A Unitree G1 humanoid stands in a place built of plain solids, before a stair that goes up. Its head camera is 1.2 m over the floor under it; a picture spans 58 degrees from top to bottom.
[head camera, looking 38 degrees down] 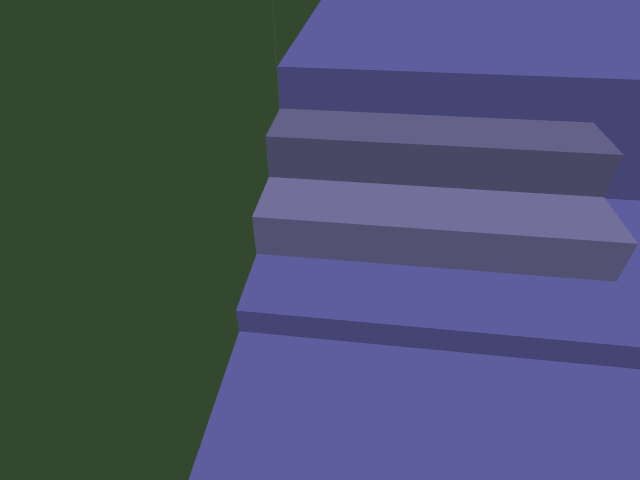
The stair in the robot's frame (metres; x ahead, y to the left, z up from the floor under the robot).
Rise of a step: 0.18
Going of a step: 0.30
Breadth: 1.34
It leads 7 degrees to the right of straight ahead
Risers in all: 4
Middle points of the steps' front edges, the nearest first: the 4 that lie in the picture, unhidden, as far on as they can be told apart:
0.93 -0.38 0.11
1.23 -0.41 0.29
1.52 -0.45 0.47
1.82 -0.49 0.65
